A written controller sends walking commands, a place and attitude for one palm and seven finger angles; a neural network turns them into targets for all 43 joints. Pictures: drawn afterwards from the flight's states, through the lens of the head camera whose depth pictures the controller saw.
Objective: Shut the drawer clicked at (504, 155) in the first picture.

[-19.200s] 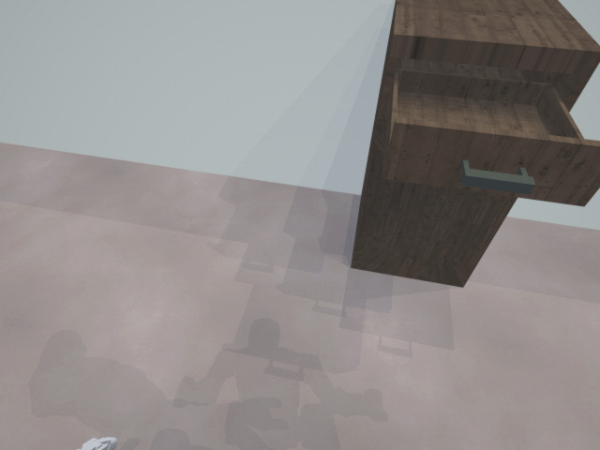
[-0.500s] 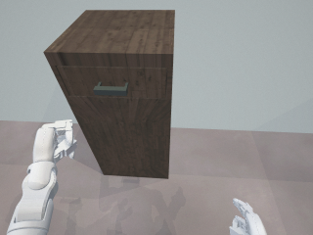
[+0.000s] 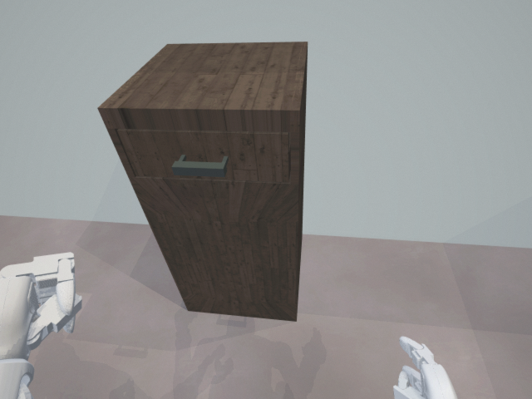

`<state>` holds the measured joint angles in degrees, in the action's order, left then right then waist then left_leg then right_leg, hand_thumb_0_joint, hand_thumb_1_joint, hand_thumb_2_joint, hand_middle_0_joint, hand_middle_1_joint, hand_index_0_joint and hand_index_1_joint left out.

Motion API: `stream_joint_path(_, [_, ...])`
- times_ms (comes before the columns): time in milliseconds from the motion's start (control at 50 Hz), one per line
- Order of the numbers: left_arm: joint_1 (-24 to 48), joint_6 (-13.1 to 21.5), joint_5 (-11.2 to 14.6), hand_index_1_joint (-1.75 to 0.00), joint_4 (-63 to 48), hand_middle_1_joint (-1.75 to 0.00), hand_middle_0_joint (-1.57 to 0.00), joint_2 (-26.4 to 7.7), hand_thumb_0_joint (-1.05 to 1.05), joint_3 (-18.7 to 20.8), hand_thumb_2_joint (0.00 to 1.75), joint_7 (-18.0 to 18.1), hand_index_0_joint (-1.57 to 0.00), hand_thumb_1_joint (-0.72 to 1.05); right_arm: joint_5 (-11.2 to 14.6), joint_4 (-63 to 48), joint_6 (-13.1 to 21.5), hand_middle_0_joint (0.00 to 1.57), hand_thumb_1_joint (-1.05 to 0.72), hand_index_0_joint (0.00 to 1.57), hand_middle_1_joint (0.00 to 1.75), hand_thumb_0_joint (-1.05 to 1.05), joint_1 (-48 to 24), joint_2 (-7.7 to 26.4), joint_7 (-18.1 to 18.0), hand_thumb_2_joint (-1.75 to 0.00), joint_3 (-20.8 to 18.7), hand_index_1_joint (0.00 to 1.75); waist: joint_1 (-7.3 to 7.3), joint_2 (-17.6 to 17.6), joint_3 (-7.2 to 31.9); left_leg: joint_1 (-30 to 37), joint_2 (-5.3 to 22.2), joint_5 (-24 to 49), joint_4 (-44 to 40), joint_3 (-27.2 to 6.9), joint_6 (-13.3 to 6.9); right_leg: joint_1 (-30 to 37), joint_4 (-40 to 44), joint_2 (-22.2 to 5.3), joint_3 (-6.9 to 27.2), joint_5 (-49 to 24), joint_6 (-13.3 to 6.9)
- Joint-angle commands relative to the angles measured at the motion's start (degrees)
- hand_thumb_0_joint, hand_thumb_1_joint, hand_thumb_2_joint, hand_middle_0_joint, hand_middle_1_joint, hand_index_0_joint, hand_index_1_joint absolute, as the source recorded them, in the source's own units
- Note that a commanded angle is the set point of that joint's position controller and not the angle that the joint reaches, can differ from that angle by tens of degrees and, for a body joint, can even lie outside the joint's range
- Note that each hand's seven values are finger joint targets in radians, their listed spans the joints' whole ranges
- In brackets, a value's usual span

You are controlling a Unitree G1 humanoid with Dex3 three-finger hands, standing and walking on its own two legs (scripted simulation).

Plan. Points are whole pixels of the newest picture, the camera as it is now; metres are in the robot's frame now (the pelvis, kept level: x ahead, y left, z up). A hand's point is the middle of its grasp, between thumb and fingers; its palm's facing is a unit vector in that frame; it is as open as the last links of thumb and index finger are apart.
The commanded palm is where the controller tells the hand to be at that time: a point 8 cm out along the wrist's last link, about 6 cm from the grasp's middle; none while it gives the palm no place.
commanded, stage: draw the hand back to the body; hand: left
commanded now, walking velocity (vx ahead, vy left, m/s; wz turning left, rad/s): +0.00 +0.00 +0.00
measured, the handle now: (201, 163) +0.61 +0.23 +0.03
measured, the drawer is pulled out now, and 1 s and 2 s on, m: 0.00 0.00 0.00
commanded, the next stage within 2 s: step back with the hand held close in 0.12 s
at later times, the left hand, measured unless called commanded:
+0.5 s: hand (80, 303) +0.18 +0.24 +0.15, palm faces +0.31 -0.83 -0.46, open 3.2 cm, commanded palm +0.12 +0.29 +0.17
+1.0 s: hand (20, 352) +0.12 +0.27 +0.15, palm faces +0.35 -0.80 -0.48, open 3.2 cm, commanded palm +0.05 +0.31 +0.17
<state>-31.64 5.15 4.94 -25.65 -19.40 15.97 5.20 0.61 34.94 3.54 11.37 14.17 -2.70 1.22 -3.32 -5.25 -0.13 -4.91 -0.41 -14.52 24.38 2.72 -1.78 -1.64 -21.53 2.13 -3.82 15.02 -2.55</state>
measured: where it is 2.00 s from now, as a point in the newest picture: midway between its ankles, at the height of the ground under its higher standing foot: outside the picture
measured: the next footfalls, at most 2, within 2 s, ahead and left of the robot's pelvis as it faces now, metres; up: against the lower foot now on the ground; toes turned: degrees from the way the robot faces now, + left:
right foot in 1.52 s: -0.27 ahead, -0.10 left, +0.00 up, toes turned +6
left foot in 1.76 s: -0.13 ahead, +0.12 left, +0.00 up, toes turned +1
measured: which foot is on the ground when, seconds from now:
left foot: down 0.00-1.00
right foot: down 0.00-1.00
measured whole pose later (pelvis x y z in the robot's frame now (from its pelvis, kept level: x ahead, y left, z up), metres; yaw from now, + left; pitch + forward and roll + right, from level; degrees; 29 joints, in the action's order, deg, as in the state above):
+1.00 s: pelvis -0.07 +0.03 -0.01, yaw +0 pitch +0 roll -2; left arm -35.4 12.5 1.4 -33.8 -22.2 21.4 7.4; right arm 0.0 30.7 3.2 11.7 12.3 -3.8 0.3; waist -0.4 -1.3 -1.9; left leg -22.1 -1.3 -11.5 32.9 3.1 -4.4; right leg -18.7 -30.3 0.6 -4.2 12.0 -0.5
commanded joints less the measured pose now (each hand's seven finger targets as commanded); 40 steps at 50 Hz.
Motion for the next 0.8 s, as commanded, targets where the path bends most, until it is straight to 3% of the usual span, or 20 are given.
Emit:
stream_joint_path(0, [7.86, 3.82, 0.09, -1.6, -10.05, -1.6, -1.4, -8.7, 0.0, 4.92, 0.9, 1.03, -1.4, 0.9, 0.34, -9.16, 4.03, 0.2, -0.9, 0.2, 0.3, 0.0, -8.31, 5.2, -1.29, -0.9, -1.93, 0.3, 1.13, 3.61, -2.81, 1.05, 1.08, 6.92, -2.71, -3.42, -0.74, -8.62, 6.62, -2.78, 4.7, -6.0, 1.2])
stream_joint_path(160, [6.41, 4.5, 0.15, -1.6, -10.75, -1.6, -1.4, -9.54, 0.0, 6.31, 0.9, 1.43, -1.4, 0.9, -0.07, -9.0, 5.22, 0.2, -0.9, 0.2, 0.3, 0.0, -8.29, 4.83, -1.78, -0.9, -1.9, 0.3, -0.11, 4.44, 1.8, 1.64, 0.88, 10.13, -2.1, -3.33, -1.03, -4.96, 5.05, -3.28, 5.02, -10.57, 1.18])
stream_joint_path(220, [6.18, 4.43, 0.08, -1.6, -11.03, -1.6, -1.4, -9.56, 0.0, 6.3, 0.9, 1.49, -1.4, 0.9, 0.02, -8.89, 5.43, 0.2, -0.9, 0.2, 0.3, 0.0, -8.42, 4.62, -1.68, -0.9, -1.79, 0.3, -0.22, 1.24, 1.4, 1.59, 1.0, 10.58, -2.23, -3.27, -0.64, -4.88, 4.86, -3.34, 4.93, -11.01, 1.03])
stream_joint_path(240, [15.01, 7.43, -0.33, -1.6, -17.56, -1.6, -1.4, -18.02, 0.0, 14.84, 0.9, 1.89, -1.4, 0.9, 0.31, -11.13, 4.12, 0.2, -0.9, 0.2, 0.3, 0.0, -6.98, 5.73, -1.09, -0.9, -2.21, 0.3, 1.85, 4.93, -3.78, -3.61, 2.22, 6.78, 0.0, -5.28, -1.58, -10.63, 7.79, -6.85, 11.21, -13.34, 2.01])
stream_joint_path(260, [8.27, 7.79, -0.43, -1.6, -10.3, -1.6, -1.4, -13.78, 0.0, 12.48, 0.9, 1.47, -1.4, 0.9, -0.09, -9.23, 3.34, 0.2, -0.9, 0.2, 0.3, 0.0, -6.83, 4.39, -1.08, -0.9, -2.32, 0.3, 2.19, 9.09, -3.1, -3.23, 2.2, 6.49, 1.81, -5.28, -1.65, -11.31, 7.97, -8.56, 11.17, -14.39, 1.86])
stream_joint_path(280, [6.64, 8.23, -0.77, -1.6, -9.97, -1.6, -1.4, -12.89, 0.0, 11.66, 0.9, 1.18, -1.4, 0.9, -0.07, -9.92, 2.83, 0.2, -0.9, 0.2, 0.3, 0.0, -6.73, 4.54, -0.89, -0.9, -2.56, 0.3, 2.16, 8.38, -3.1, -3.58, 1.87, 6.86, 2.58, -5.12, -1.53, -12.3, 7.98, -9.11, 11.56, -16.15, 1.98])
stream_joint_path(300, [2.83, 8.27, -0.94, -1.6, -8.67, -1.6, -1.4, -10.1, 0.0, 9.52, 0.9, 0.9, -1.4, 0.9, -0.15, -9.67, 2.2, 0.2, -0.9, 0.2, 0.3, 0.0, -6.49, 4.47, -0.78, -0.9, -2.74, 0.3, 2.52, 6.95, -0.75, -2.98, 2.42, 8.58, 2.6, -4.67, -1.48, -11.34, 6.23, -9.49, 10.39, -18.02, 1.98])
stream_joint_path(340, [-0.7, 8.1, -1.06, -1.6, -9.32, -1.6, -1.4, -8.47, 0.0, 7.83, 0.9, 0.72, -1.4, 0.9, -0.09, -10.49, 1.1, 0.2, -0.9, 0.2, 0.3, 0.0, -6.3, 5.19, -0.61, -0.9, -3.25, 0.3, 2.71, 3.93, 2.99, -3.01, 3.17, 12.15, 1.59, -4.34, -1.56, -9.25, 3.27, -8.99, 8.45, -20.15, 2.9])
stream_joint_path(380, [-1.94, 8.07, -1.12, -1.6, -11.3, -1.6, -1.4, -9.44, 0.0, 8.49, 0.9, 0.97, -1.4, 0.9, -0.11, -11.19, 0.33, 0.2, -0.9, 0.2, 0.3, 0.0, -6.87, 5.4, -0.89, -0.9, -3.56, 0.3, 2.57, 2.63, 5.02, -3.42, 3.84, 16.05, 0.41, -5.0, -1.68, -7.99, 1.11, -8.03, 6.89, -20.97, 3.05])
stream_joint_path(460, [-3.74, 8.13, -1.24, -1.6, -15.64, -1.6, -1.4, -12.13, 0.0, 10.85, 0.9, 1.79, -1.4, 0.9, 0.25, -12.59, -0.83, 0.2, -0.9, 0.2, 0.3, 0.0, -6.51, 5.46, -1.28, -0.9, -4.1, 0.3, 2.62, 3.99, 8.05, -5.35, 5.02, 19.56, 0.19, -6.47, -1.65, -6.48, -1.82, -7.07, 6.44, -20.92, 2.42])
stream_joint_path(500, [-4.21, 8.29, -1.27, -1.6, -17.12, -1.6, -1.4, -12.97, 0.0, 11.56, 0.9, 2.26, -1.4, 0.9, 0.25, -13.1, -0.95, 0.2, -0.9, 0.2, 0.3, 0.0, -6.62, 5.37, -1.71, -0.9, -4.1, 0.3, 2.5, 1.7, 8.13, -6.52, 5.3, 19.74, -0.56, -7.28, -1.6, -6.79, -3.04, -6.5, 6.11, -19.22, 2.25])
stream_joint_path(540, [-4.69, 8.37, -1.3, -1.6, -17.37, -1.6, -1.4, -13.05, 0.0, 11.92, 0.9, 2.58, -1.4, 0.9, 0.15, -13.35, -0.88, 0.2, -0.9, 0.2, 0.3, 0.0, -6.19, 5.38, -1.89, -0.9, -4.16, 0.3, 2.43, 1.76, 7.72, -8.72, 5.92, 19.18, -1.69, -8.48, -1.72, -6.29, -4.38, -5.6, 5.71, -17.4, 2.33])
stream_joint_path(600, [-4.96, 8.42, -1.26, -1.6, -16.65, -1.6, -1.4, -12.6, 0.0, 11.92, 0.9, 2.65, -1.4, 0.9, 0.21, -13.2, -0.71, 0.2, -0.9, 0.2, 0.3, 0.0, -5.99, 5.35, -2.16, -0.9, -4.45, 0.3, 2.63, 3.38, 6.72, -11.42, 6.42, 15.35, -2.36, -9.12, -1.91, -6.64, -4.75, -5.33, 6.21, -15.05, 2.43])
stream_joint_path(720, [-4.36, 9.39, -2.13, -1.6, -17.68, -1.6, -1.4, -11.5, 0.0, 10.88, 0.9, 2.9, -1.4, 0.9, 0.14, -13.49, 0.84, 0.2, -0.9, 0.2, 0.3, 0.0, -5.3, 6.37, -2.06, -0.9, -4.46, 0.3, 3.13, 0.28, 4.18, -21.27, 7.58, -2.89, -6.24, -11.56, -2.99, -4.63, -7.07, -4.33, 6.76, -7.25, 2.22])
stream_joint_path(780, [-3.7, 9.92, -2.73, -1.6, -18.48, -1.6, -1.4, -12.24, 0.0, 12.08, 0.9, 3.14, -1.4, 0.9, -0.03, -13.76, 1.58, 0.2, -0.9, 0.2, 0.3, 0.0, -5.39, 6.63, -2.29, -0.9, -4.49, 0.3, 3.08, 0.38, 3.85, -27.28, 7.97, -10.06, -7.88, -12.71, -3.74, -1.27, -8.89, -3.65, 7.24, -6.69, 2.46])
